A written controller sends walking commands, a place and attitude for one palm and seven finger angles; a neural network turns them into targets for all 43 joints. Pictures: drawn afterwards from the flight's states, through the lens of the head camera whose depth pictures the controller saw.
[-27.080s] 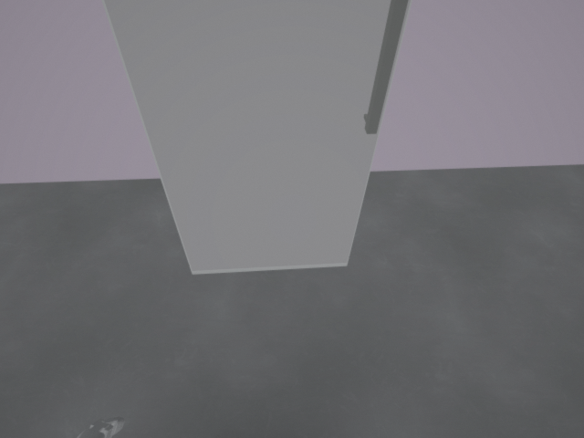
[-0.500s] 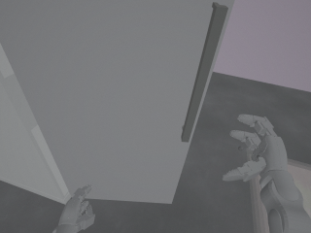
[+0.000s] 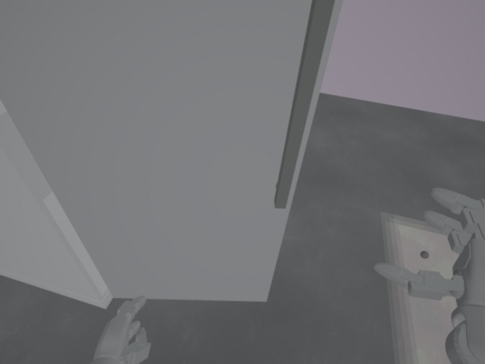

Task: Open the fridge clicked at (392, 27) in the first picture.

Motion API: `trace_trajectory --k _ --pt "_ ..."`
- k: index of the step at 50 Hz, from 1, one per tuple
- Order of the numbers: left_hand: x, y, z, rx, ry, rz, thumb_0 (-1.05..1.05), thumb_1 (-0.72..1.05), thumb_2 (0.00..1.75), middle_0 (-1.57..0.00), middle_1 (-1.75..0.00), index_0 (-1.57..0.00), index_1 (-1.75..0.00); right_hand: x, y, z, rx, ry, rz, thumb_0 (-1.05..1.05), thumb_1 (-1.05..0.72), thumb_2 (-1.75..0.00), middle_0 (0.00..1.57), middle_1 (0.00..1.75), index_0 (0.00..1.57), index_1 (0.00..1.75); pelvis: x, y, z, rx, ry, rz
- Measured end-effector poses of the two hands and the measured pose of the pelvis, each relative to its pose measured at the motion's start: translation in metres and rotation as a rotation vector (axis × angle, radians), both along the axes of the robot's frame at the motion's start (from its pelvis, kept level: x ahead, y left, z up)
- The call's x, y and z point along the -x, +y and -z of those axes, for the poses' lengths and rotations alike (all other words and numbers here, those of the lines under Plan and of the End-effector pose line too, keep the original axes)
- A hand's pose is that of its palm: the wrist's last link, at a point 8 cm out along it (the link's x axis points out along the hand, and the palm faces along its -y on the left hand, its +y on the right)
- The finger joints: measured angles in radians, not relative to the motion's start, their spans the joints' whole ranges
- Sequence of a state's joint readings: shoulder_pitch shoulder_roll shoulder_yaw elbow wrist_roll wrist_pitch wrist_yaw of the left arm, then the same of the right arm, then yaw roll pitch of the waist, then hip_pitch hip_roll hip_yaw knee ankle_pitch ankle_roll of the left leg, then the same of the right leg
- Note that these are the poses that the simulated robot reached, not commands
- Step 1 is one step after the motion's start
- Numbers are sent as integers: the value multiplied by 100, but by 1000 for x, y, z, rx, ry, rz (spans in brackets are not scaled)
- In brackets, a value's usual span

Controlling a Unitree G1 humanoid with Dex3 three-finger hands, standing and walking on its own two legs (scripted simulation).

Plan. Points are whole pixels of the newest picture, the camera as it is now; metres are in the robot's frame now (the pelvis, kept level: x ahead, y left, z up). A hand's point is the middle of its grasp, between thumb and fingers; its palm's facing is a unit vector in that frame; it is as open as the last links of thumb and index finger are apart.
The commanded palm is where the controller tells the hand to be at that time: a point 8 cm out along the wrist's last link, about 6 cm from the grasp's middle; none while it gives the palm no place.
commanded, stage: draw the hand back to the body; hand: right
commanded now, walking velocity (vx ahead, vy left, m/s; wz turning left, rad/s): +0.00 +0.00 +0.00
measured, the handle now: (294, 120) +0.49 -0.10 +0.18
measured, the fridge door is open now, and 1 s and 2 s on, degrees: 75 75 75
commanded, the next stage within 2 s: step back with the hand held close in 0.78 s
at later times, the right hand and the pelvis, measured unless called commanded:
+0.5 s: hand (480, 274) +0.19 -0.29 +0.16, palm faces +0.52 +0.78 -0.35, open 8.0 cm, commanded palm +0.15 -0.31 +0.17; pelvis +0.01 -0.01 +0.00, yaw +0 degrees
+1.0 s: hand (471, 264) +0.20 -0.27 +0.17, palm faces +0.51 +0.78 -0.37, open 7.5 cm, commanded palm +0.14 -0.30 +0.17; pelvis +0.01 +0.00 +0.00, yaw +0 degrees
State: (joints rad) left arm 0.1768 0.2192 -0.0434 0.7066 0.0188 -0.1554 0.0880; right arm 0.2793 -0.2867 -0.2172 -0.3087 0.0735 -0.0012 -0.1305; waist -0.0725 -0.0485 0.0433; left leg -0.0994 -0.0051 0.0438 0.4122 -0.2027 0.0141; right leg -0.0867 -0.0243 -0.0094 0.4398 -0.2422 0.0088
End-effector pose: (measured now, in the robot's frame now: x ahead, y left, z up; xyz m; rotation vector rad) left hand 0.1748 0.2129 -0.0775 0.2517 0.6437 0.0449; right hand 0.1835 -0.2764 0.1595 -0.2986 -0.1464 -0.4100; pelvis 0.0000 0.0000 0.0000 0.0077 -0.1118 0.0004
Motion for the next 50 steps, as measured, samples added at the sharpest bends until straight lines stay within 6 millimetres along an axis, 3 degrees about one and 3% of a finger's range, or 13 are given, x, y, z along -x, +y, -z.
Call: trace_trajectory --k 10,27,38,50 --pt "14 1 4 6 28 -52 1 90 90 -20 -30 -20 -30 9 -17 -8 70 -18 20 0 -22 -57 23 69 23 70 -5 -8 -2 0 -10 -16" --pt "-15 -5 -9 -7 -40 -11 1 90 90 -20 -30 -20 -30 39 -44 -12 106 -15 135 1 -79 -84 22 36 21 37 -8 -11 -2 -3 -10 -4" --pt "-16 -9 -8 7 -40 6 1 90 90 -20 -30 -20 -30 33 -33 -13 101 -21 108 2 -88 -89 21 31 20 31 -9 -7 -3 -2 -12 -2" --pt "-5 4 -1 12 4 -21 1 90 90 -20 -30 -20 -30 29 -31 -23 163 -43 102 2 -89 -90 21 30 20 31 -6 -3 -1 -11 29 1"
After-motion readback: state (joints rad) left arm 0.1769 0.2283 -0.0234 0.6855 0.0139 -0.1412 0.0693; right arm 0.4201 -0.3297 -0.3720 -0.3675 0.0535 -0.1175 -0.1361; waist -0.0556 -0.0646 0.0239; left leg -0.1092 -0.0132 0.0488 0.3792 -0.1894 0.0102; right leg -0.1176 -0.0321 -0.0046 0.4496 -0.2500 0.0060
